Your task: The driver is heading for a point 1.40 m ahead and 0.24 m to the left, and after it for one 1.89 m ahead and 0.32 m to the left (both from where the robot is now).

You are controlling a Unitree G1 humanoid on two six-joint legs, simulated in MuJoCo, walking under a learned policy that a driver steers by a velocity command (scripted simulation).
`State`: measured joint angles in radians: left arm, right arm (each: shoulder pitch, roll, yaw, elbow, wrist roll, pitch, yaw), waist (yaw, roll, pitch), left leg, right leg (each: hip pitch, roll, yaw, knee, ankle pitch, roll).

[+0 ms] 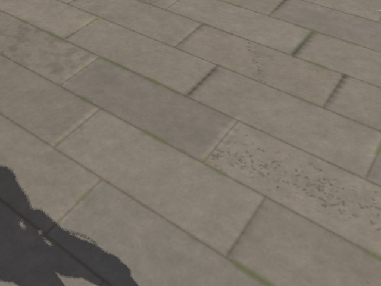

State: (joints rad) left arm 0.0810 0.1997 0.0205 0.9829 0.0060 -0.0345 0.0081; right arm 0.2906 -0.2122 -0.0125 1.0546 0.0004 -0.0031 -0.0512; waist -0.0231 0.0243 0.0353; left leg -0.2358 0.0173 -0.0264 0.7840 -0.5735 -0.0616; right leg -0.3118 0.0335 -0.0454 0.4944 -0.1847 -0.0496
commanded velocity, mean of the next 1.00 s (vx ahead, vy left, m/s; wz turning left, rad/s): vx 0.01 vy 0.00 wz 0.00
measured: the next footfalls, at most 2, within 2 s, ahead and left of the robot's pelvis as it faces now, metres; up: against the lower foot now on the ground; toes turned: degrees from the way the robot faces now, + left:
left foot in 0.08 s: +0.03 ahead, +0.13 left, +0.00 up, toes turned +0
right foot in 1.32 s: +0.16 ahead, -0.12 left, +0.00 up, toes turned -5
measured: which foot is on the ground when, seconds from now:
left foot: up 0.00-0.06, down 0.08-1.00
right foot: down 0.00-1.00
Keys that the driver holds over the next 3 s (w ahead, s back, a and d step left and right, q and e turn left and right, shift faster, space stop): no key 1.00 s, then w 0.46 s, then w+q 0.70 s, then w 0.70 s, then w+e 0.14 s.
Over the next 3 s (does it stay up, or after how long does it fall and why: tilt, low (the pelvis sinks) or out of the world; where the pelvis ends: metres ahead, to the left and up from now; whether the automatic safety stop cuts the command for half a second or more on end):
stays up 0.95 0.20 0.01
